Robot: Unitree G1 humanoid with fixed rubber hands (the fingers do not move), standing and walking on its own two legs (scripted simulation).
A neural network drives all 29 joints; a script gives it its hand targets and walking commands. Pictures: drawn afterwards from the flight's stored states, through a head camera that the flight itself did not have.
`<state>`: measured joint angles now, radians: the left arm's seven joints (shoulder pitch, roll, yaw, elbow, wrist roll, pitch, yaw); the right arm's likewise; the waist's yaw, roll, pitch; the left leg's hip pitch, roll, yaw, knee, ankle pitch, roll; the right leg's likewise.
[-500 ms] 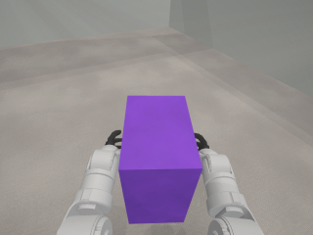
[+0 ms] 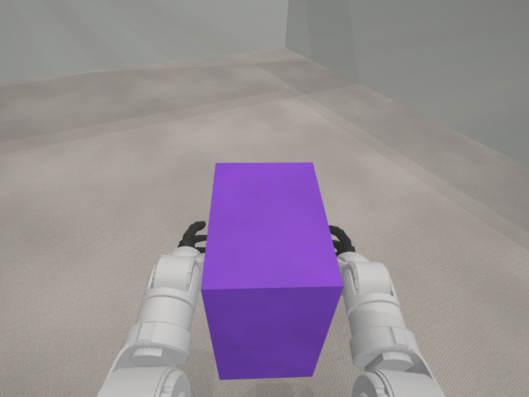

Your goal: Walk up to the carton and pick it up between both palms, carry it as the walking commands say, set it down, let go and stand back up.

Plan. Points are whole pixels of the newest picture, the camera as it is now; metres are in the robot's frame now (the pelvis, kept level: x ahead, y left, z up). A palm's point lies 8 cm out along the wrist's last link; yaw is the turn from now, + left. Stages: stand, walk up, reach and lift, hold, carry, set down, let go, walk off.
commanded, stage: hold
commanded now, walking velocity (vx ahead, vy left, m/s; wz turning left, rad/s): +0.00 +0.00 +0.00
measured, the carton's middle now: (265, 273) +0.33 +0.00 +0.02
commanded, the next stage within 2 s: carry in 0.60 s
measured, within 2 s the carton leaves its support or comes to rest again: neither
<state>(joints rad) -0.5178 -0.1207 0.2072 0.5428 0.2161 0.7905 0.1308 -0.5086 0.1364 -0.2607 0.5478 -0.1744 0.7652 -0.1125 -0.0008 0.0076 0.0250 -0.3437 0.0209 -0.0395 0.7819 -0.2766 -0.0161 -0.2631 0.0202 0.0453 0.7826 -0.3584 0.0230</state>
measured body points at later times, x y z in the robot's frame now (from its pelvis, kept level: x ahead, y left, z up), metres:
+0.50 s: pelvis +0.00 +0.00 +0.00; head -0.06 +0.01 +0.45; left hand +0.33 +0.13 +0.06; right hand +0.33 -0.13 +0.06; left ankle +0.10 +0.13 -0.70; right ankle +0.05 -0.14 -0.70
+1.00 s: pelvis +0.01 -0.03 +0.00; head -0.01 -0.02 +0.45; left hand +0.33 +0.11 +0.09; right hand +0.34 -0.15 +0.09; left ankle +0.05 +0.11 -0.69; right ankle +0.05 -0.14 -0.70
